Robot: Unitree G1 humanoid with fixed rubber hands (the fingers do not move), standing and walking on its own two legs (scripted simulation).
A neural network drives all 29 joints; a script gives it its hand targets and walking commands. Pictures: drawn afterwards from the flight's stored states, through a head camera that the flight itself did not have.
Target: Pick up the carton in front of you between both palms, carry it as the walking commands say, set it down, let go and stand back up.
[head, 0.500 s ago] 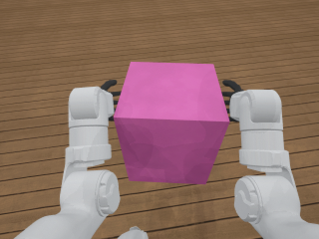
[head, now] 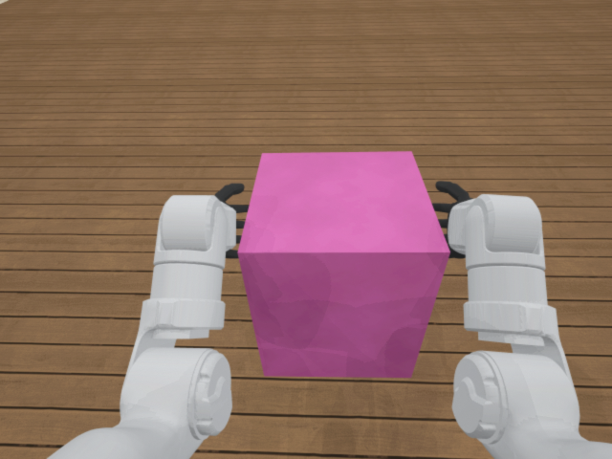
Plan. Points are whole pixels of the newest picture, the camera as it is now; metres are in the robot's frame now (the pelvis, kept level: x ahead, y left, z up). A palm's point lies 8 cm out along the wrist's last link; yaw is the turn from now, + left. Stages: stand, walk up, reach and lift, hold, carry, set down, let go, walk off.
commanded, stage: carry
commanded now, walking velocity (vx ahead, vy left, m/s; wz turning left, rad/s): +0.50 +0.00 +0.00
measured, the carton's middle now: (336, 265) +0.37 +0.00 +0.07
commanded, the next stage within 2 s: none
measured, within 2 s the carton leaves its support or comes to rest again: neither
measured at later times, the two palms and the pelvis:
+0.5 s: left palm (234, 166) +0.58 +0.19 +0.09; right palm (401, 165) +0.58 -0.11 +0.10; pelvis +0.30 +0.04 +0.02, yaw -2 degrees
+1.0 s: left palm (276, 97) +0.85 +0.14 +0.09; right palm (405, 95) +0.86 -0.16 +0.09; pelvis +0.60 -0.02 +0.02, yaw +1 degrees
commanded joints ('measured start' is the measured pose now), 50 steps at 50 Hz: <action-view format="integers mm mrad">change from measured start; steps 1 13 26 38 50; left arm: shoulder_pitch -823 -376 56 225 174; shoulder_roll -1162 -1163 -1128 -949 -1097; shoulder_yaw -508 -673 -881 -801 -864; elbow -223 -418 -710 -613 -665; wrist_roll -488 -401 -408 -366 -425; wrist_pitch -51 -110 -136 -54 -137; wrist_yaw -223 -237 -261 -268 -294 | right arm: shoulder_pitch -722 -365 153 231 222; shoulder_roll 1201 1260 1177 976 1141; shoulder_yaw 529 756 852 851 902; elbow -109 -355 -655 -600 -629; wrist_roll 429 417 368 353 358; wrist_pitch -34 -111 -140 -58 -136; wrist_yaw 224 222 283 287 279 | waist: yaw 1 9 -41 -18 -17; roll -77 -184 144 72 -109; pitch -394 -354 -336 -177 -229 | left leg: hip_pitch -315 -104 546 240 -197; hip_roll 71 -1 288 160 122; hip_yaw -53 142 -79 170 53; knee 25 -694 -934 -605 -349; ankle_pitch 96 399 492 532 252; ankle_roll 4 -24 138 21 -32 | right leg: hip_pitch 540 653 -215 324 381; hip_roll -295 -191 -81 -7 -300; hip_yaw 415 69 67 -111 160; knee -221 -211 324 -78 -434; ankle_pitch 165 557 -125 -14 -115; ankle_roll -99 -28 109 58 -68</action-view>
